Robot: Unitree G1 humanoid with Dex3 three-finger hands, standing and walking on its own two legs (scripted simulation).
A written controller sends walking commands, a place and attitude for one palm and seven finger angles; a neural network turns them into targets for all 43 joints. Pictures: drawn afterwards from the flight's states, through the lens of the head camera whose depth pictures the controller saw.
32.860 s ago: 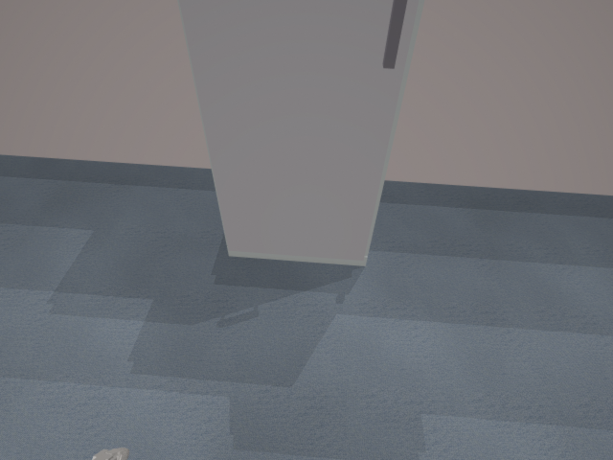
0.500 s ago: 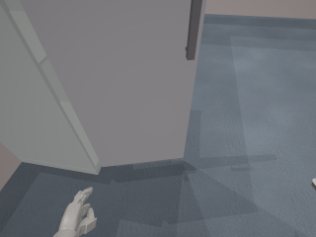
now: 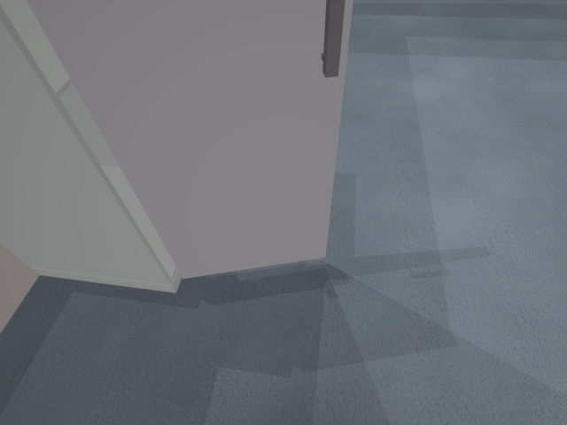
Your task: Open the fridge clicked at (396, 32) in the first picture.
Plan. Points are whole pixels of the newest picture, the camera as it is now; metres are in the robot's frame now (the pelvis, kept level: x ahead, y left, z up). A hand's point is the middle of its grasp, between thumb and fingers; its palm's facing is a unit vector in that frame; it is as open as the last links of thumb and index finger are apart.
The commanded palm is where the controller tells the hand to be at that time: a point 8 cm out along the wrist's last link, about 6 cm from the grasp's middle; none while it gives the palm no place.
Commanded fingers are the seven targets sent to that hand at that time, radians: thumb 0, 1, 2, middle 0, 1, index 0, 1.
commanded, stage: let the arm hang, fingers relaxed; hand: right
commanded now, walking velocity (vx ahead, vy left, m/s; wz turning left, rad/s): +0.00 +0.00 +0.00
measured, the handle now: out of the picture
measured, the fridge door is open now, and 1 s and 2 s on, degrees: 73 73 73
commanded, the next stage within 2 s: look to check the result in 0.62 s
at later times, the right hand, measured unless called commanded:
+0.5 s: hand out of the picture +0.05 -0.18 -0.17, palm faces -0.01 +0.98 -0.19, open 7.3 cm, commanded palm none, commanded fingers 0.00 -0.90 -0.90 0.20 0.30 0.20 0.30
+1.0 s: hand out of the picture +0.04 -0.17 -0.17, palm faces -0.01 +0.98 -0.18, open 7.4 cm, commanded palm none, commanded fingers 0.00 -0.90 -0.90 0.20 0.30 0.20 0.30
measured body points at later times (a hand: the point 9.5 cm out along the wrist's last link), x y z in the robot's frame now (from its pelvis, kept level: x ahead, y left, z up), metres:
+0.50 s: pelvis +0.02 -0.01 +0.01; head +0.03 -0.01 +0.46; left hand +0.02 +0.22 -0.15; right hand +0.05 -0.23 -0.15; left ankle +0.02 +0.11 -0.74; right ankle +0.06 -0.10 -0.74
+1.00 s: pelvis +0.04 +0.00 +0.01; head +0.06 +0.00 +0.46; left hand +0.04 +0.22 -0.15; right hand +0.04 -0.22 -0.15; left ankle +0.02 +0.11 -0.74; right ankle +0.06 -0.10 -0.74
